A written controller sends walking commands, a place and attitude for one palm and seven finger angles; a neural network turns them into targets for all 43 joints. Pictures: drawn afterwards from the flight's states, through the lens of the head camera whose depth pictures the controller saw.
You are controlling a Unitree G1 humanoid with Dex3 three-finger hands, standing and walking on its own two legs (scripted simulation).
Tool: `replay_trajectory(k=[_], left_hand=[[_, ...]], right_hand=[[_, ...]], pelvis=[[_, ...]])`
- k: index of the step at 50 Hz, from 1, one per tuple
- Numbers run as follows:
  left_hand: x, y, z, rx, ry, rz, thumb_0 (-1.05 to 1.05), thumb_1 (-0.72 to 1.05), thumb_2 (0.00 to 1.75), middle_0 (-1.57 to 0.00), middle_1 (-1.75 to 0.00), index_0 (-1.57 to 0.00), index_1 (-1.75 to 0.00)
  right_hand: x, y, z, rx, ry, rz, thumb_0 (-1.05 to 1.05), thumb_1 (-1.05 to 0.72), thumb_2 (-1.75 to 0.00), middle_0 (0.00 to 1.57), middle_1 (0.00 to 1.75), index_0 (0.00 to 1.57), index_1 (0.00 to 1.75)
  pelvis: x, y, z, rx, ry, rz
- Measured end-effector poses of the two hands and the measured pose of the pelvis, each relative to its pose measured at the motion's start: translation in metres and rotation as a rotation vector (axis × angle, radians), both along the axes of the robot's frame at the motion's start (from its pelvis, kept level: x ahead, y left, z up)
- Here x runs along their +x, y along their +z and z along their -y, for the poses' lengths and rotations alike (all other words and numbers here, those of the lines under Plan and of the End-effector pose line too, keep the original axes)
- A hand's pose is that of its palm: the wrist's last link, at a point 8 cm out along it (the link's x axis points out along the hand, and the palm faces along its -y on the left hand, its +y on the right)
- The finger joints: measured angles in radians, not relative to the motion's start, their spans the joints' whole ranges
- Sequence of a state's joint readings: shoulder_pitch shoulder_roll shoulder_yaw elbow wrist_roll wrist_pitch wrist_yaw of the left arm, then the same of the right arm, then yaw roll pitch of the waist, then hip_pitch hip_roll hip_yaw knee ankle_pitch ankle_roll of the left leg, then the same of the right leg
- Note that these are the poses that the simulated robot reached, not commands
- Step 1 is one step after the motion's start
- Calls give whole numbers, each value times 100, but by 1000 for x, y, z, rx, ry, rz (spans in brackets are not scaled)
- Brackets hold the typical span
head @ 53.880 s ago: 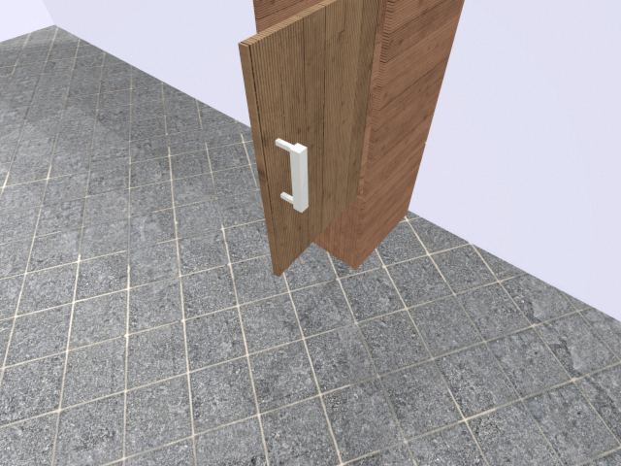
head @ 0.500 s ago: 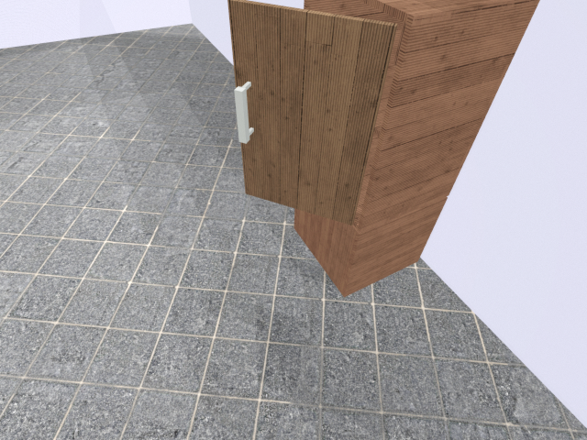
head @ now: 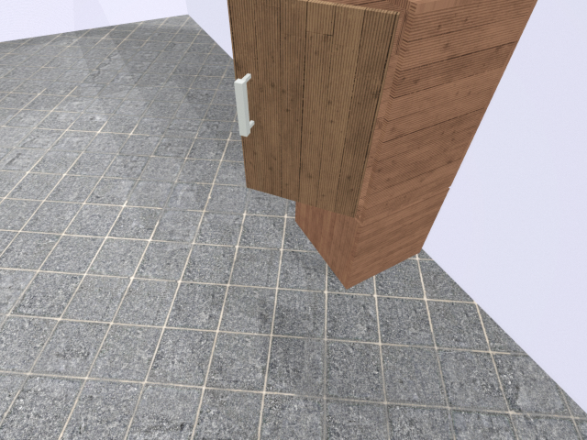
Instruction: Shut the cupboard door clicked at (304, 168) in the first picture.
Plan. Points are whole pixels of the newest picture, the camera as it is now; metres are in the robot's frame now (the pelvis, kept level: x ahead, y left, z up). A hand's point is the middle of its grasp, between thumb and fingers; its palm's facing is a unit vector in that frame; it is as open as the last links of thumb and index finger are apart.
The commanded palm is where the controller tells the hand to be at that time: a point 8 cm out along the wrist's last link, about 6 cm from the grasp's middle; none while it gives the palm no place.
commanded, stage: look to check the result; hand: left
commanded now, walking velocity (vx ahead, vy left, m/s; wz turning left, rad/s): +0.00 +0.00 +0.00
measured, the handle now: (246, 105) +0.91 +0.18 -0.02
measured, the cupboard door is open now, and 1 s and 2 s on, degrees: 40 40 40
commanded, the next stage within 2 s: walk to a spot facing it in 0.34 s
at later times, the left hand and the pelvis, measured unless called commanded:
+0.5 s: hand out of the picture +0.01 +0.18 -0.17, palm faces +0.01 -0.98 -0.22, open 7.4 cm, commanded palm none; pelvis +0.01 +0.00 +0.00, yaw +0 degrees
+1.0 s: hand out of the picture +0.01 +0.23 -0.19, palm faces +0.29 -0.93 -0.23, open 7.4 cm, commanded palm none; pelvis -0.01 +0.02 -0.01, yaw +16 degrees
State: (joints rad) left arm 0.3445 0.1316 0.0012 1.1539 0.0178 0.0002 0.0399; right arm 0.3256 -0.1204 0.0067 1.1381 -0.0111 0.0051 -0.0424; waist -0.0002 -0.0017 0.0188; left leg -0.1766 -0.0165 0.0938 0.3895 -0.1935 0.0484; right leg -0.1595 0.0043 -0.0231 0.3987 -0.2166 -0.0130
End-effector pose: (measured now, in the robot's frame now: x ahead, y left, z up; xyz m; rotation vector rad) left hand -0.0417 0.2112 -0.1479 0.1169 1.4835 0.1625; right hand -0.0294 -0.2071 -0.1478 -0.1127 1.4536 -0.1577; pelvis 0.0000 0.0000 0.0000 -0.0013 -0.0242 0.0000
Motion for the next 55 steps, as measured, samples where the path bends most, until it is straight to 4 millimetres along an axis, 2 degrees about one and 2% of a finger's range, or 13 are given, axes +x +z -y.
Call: replay_trajectory(k=[12, 26, 31, 36, 40, 45, 50, 55], left_hand=[[24, 0, -8, 11, -24, 48, 0, 90, 90, -20, -30, -20, -30], [53, 5, -22, 50, -45, 95, 0, 90, 90, -20, -30, -20, -30], [56, 3, -23, 63, -12, 111, 0, 90, 90, -20, -30, -20, -30], [52, -3, -25, 69, 47, 130, 0, 90, 90, -20, -30, -20, -30], [44, -13, -32, 70, 105, 151, 0, 90, 90, -20, -30, -20, -30], [34, -28, -50, 64, 189, 176, 0, 90, 90, -20, -30, -20, -30], [30, -11, -63, 83, 219, 182, 0, 90, 90, -20, -30, -20, -30], [30, 6, -73, 122, 253, 227, 0, 90, 90, -20, -30, -20, -30]], right_hand=[[26, 4, 17, -40, 15, 59, 0, -91, -90, 20, 29, 20, 30], [39, 7, 31, -60, 33, 63, 0, -91, -90, 20, 29, 20, 30], [41, 2, 30, -47, 56, 40, 0, -91, -90, 20, 29, 20, 30], [49, -4, 27, -35, 99, 16, 0, -91, -90, 20, 29, 20, 30], [64, -5, 25, -54, 146, 18, 0, -91, -90, 20, 29, 20, 30], [94, -4, 16, -92, 240, 76, 1, -91, -90, 20, 29, 20, 30], [116, 10, 9, -104, 312, 116, 0, -91, -90, 20, 29, 20, 30], [136, 20, 10, -104, 376, 132, 0, -91, -90, 20, 29, 21, 30]], pelvis=[[4, 1, 0, -1, -5, 3], [8, 2, 3, 0, 3, 1], [7, -2, 5, 1, 38, -6], [3, -9, 6, -10, 92, -17], [0, -16, 1, -28, 159, -9], [-3, -26, -12, -21, 236, -7], [-8, -13, -16, -29, 277, -33], [-8, -3, -10, -42, 332, -59]])
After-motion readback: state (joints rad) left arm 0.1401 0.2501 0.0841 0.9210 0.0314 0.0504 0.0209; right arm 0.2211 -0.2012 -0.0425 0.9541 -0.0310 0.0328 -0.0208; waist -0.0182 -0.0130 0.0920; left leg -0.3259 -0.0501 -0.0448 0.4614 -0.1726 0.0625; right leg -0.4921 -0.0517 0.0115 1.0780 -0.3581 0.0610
